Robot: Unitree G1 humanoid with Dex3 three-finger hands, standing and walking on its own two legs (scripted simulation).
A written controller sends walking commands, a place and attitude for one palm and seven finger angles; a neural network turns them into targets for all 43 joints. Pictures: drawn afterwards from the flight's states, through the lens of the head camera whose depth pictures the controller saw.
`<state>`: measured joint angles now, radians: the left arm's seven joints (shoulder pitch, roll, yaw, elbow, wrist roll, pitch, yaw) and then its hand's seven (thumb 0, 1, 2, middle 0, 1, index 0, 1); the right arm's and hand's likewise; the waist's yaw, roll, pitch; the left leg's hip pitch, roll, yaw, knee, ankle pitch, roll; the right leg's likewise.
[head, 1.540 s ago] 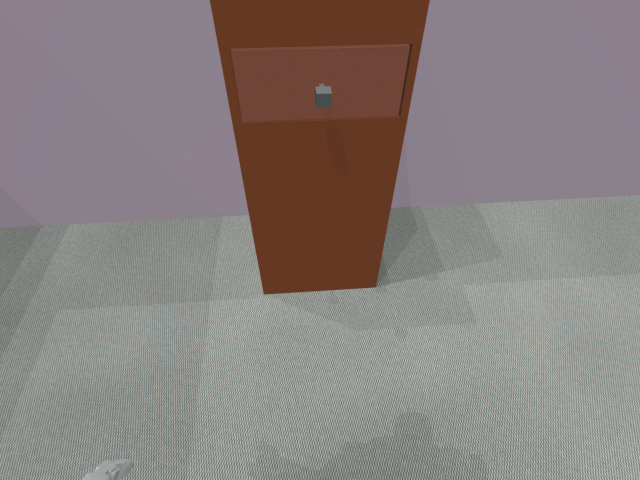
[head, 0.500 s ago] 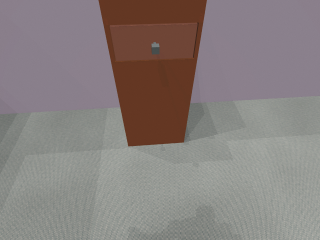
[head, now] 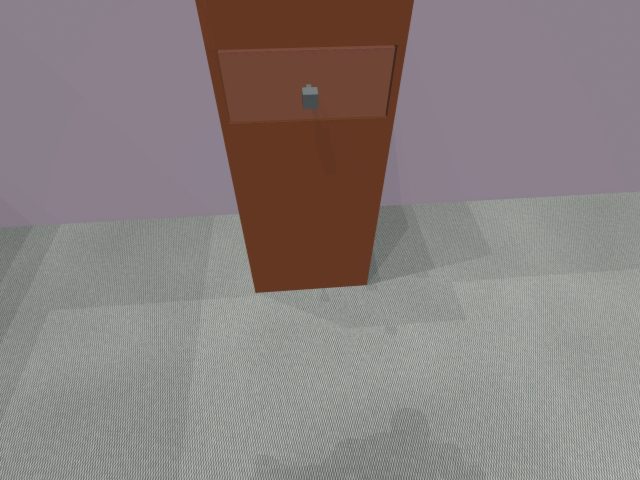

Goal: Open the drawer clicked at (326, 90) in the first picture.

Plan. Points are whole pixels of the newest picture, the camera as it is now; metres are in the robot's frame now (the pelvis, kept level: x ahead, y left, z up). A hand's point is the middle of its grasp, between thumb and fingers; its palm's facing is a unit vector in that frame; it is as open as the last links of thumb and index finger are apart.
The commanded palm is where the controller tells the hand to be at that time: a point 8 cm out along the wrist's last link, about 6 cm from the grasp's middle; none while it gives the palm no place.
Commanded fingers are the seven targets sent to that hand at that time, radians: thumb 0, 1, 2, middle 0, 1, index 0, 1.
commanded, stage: walk to a spot facing it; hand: left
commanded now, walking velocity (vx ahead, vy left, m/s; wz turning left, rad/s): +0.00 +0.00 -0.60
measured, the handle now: (309, 94) +0.89 +0.08 +0.05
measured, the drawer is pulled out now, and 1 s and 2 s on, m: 0.00 0.00 0.00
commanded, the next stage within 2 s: none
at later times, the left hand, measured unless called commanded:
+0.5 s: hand out of the picture +0.05 +0.16 -0.17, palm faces -0.17 -0.94 -0.28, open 7.4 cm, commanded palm none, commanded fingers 0.00 0.90 0.90 -0.20 -0.30 -0.20 -0.30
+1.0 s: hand out of the picture +0.11 +0.20 -0.18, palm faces -0.40 -0.89 -0.23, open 7.4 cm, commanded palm none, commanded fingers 0.00 0.90 0.90 -0.20 -0.30 -0.20 -0.30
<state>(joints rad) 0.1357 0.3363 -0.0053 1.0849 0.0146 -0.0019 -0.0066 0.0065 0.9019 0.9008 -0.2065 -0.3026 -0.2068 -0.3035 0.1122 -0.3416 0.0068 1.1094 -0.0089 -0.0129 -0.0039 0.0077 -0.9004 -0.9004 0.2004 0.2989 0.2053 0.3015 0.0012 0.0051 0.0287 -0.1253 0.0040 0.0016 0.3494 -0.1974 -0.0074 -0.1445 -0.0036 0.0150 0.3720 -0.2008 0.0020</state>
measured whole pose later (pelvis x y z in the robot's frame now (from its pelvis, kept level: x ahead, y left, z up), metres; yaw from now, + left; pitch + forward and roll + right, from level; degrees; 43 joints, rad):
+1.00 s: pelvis -0.04 +0.03 -0.01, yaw -29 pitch +1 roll +0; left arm 0.25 0.26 0.08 0.91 0.02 0.07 -0.01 0.01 0.90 0.90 -0.21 -0.30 -0.21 -0.30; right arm 0.14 -0.22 -0.04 0.89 0.00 0.01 -0.04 0.01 -0.90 -0.90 0.20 0.30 0.20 0.30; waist 0.04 -0.05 0.02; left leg -0.25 -0.02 -0.02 0.51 -0.29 0.00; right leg -0.39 0.14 0.24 0.53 -0.17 0.01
